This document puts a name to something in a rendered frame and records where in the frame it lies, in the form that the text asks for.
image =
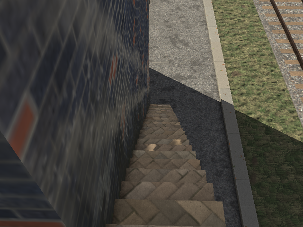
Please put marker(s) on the stairs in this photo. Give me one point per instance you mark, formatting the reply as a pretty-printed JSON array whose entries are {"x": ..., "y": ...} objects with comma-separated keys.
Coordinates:
[{"x": 164, "y": 185}]

